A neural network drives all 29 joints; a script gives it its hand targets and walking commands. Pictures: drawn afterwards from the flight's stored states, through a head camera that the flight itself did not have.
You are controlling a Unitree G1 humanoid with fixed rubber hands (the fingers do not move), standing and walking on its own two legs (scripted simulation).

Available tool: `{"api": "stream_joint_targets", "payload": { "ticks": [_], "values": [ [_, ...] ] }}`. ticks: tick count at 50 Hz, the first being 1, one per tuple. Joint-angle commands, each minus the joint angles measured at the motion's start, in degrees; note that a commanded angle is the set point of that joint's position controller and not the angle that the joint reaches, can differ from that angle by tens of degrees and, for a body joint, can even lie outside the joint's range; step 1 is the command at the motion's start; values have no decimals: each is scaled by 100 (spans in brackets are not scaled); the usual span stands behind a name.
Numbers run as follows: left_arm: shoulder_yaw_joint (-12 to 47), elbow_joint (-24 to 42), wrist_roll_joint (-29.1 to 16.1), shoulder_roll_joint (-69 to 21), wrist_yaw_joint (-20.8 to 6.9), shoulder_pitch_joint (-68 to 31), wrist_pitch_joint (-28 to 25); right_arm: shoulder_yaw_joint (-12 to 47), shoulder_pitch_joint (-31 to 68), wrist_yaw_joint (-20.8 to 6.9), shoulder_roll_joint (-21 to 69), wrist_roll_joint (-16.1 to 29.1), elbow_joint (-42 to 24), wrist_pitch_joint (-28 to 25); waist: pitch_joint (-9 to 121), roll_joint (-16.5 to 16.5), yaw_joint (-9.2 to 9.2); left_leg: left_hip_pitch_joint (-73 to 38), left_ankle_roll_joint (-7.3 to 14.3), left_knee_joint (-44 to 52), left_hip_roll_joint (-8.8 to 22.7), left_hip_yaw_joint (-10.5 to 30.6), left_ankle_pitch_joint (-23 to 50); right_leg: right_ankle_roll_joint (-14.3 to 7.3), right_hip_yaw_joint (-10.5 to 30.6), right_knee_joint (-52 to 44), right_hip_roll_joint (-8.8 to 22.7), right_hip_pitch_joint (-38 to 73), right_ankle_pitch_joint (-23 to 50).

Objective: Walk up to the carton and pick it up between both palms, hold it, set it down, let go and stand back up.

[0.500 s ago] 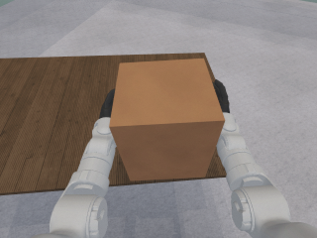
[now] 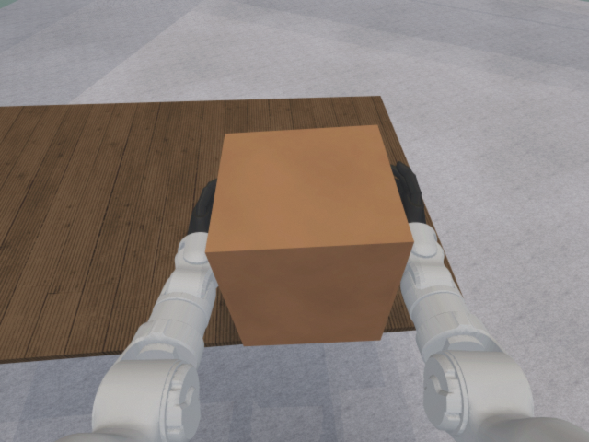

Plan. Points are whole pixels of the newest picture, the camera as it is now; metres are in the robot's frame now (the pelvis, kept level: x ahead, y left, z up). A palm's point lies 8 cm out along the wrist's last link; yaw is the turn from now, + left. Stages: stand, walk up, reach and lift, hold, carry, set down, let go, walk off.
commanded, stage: set down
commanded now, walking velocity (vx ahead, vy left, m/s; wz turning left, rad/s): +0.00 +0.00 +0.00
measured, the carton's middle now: (306, 242) +0.36 -0.02 +0.04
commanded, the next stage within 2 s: none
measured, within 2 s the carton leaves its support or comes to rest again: rests again in 1.06 s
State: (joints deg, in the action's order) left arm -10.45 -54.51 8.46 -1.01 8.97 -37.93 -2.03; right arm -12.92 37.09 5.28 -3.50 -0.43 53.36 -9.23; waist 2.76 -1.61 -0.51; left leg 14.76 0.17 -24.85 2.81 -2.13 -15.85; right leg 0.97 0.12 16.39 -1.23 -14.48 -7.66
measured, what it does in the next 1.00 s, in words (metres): stands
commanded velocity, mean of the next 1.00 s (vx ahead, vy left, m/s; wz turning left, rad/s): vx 0.00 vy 0.00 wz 0.00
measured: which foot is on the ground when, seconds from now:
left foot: down 0.00-1.00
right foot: down 0.00-1.00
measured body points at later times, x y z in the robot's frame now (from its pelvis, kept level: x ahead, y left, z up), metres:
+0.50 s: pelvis +0.01 -0.01 +0.00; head +0.07 +0.00 +0.44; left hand +0.41 +0.13 +0.01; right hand +0.41 -0.18 +0.03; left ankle -0.04 +0.11 -0.75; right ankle +0.00 -0.14 -0.74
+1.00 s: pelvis +0.02 +0.00 +0.00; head +0.12 +0.00 +0.44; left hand +0.42 +0.13 -0.01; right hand +0.42 -0.18 +0.00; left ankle -0.04 +0.11 -0.75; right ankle +0.00 -0.14 -0.74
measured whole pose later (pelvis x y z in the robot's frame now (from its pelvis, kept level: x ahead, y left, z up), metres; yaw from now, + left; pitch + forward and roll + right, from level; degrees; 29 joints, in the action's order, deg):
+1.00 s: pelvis +0.02 +0.00 +0.00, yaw +0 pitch +15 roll -2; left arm -14.0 -65.7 8.5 -0.8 8.4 -40.0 -21.0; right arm -19.1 36.4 5.8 -1.4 -8.7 59.0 -24.3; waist 3.9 -1.9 -0.5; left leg 24.1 -0.1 -24.9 2.8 -2.1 -16.1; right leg 1.0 0.1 19.6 -1.2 -25.4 -8.8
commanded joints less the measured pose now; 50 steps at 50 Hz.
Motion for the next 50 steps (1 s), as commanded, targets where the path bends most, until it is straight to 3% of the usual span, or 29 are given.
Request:
{"api": "stream_joint_targets", "payload": {
  "ticks": [1,15,36,50],
  "values": [
    [882,945,228,-3424,-933,-4928,-1037,824,4005,-1026,3764,-1244,-473,-369,3703,128,-179,175,-379,431,-291,-170,2089,63,-317,595,-7,1764,2405],
    [452,312,459,-2997,-1023,-4762,-1540,582,3859,-1063,3914,-1783,-193,-655,3900,286,-122,907,-278,413,-338,-316,1982,185,-256,981,112,2274,3369],
    [873,-129,450,-3229,-943,-4140,-2395,943,3303,-838,4102,-2000,238,-1450,4949,70,-300,1587,-350,82,-372,-218,2888,118,-252,1371,162,2374,5002],
    [533,-755,721,-2975,-978,-3538,-2534,603,3057,-843,3525,-2095,720,-1704,4252,12,-224,1068,-428,-20,-306,-197,3072,58,-333,1124,47,1634,4366]
  ]
}}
